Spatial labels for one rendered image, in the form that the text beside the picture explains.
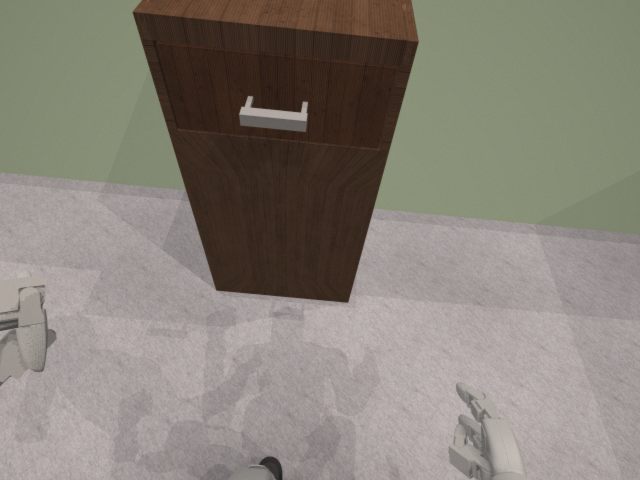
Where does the drawer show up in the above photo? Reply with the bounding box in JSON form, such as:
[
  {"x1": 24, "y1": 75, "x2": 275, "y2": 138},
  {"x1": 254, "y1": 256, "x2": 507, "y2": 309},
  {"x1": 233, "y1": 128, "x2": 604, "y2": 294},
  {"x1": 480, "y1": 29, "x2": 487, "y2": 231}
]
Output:
[{"x1": 156, "y1": 41, "x2": 397, "y2": 148}]

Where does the left robot hand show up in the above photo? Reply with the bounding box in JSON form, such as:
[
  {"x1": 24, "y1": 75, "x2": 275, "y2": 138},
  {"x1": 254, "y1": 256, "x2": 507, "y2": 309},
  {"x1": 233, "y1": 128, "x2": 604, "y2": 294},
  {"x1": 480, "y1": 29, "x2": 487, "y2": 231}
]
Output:
[{"x1": 0, "y1": 270, "x2": 56, "y2": 386}]

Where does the handle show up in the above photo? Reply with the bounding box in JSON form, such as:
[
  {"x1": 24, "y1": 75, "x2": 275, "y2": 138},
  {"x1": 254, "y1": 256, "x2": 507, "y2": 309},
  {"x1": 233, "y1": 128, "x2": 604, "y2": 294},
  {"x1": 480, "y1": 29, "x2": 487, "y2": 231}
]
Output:
[{"x1": 239, "y1": 96, "x2": 308, "y2": 132}]

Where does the robot left shin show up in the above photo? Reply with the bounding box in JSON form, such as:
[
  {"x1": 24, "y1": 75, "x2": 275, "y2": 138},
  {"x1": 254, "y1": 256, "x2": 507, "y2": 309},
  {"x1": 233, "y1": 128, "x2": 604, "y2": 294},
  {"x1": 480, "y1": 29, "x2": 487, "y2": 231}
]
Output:
[{"x1": 248, "y1": 465, "x2": 275, "y2": 479}]

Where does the right robot hand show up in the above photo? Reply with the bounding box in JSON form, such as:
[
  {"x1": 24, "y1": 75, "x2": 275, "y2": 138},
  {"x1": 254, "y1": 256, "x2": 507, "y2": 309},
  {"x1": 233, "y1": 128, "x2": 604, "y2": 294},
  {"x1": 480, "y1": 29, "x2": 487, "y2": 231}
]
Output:
[{"x1": 449, "y1": 382, "x2": 527, "y2": 480}]

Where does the cabinet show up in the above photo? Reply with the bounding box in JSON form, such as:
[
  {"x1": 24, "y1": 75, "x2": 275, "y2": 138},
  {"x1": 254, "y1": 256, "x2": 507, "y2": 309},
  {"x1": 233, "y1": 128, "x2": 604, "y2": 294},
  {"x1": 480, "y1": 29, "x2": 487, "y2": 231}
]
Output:
[{"x1": 133, "y1": 0, "x2": 419, "y2": 303}]

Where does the left robot foot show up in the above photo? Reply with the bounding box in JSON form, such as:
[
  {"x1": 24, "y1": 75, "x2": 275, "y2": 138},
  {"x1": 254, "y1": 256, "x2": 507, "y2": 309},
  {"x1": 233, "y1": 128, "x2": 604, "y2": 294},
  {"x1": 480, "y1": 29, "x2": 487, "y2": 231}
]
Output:
[{"x1": 259, "y1": 457, "x2": 282, "y2": 480}]

